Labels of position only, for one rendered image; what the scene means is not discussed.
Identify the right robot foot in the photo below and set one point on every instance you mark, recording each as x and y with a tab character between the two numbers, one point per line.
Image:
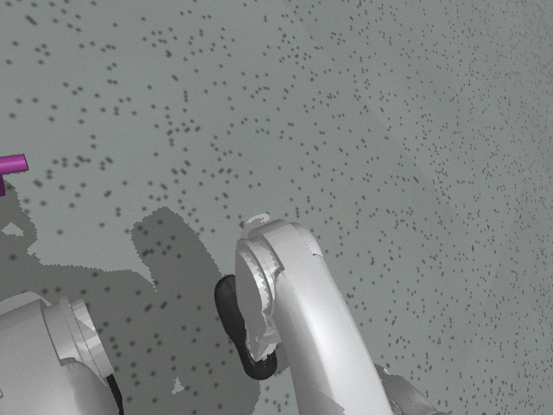
234	325

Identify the right robot hand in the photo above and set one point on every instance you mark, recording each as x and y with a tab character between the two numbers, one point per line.
403	397

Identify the left robot foot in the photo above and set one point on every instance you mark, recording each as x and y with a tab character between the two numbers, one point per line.
116	393

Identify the bottle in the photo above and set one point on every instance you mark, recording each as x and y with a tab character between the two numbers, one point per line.
11	164

